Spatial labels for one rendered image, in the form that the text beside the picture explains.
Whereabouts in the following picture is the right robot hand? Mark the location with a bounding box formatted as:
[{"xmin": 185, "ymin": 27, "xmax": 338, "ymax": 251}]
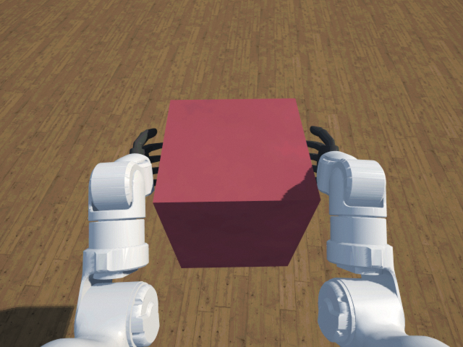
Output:
[{"xmin": 306, "ymin": 126, "xmax": 339, "ymax": 183}]

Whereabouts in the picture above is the carton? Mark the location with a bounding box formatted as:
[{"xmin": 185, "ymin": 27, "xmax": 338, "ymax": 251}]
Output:
[{"xmin": 153, "ymin": 98, "xmax": 320, "ymax": 268}]

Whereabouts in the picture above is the right robot forearm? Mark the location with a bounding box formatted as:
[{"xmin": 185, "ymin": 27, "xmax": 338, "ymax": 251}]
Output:
[{"xmin": 317, "ymin": 151, "xmax": 405, "ymax": 328}]

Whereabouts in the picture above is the robot left upper arm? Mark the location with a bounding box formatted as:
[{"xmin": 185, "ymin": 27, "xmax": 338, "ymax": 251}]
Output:
[{"xmin": 41, "ymin": 281, "xmax": 159, "ymax": 347}]

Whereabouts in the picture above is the left robot hand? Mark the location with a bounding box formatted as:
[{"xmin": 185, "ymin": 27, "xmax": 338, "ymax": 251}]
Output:
[{"xmin": 129, "ymin": 128, "xmax": 163, "ymax": 186}]

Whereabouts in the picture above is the left robot forearm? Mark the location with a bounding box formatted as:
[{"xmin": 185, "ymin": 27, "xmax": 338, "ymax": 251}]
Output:
[{"xmin": 74, "ymin": 153, "xmax": 154, "ymax": 334}]

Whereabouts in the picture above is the robot right upper arm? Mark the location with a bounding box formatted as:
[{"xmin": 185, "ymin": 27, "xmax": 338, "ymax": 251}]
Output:
[{"xmin": 318, "ymin": 278, "xmax": 449, "ymax": 347}]

